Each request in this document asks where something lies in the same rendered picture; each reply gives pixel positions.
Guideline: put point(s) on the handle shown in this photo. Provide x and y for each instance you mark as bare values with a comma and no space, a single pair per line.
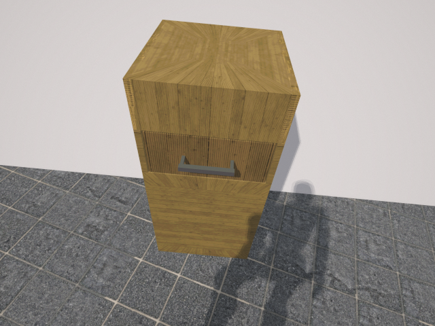
206,169

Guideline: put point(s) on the drawer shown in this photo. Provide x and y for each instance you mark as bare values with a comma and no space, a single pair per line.
251,158

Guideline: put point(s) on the cabinet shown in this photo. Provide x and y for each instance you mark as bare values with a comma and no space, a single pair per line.
218,81

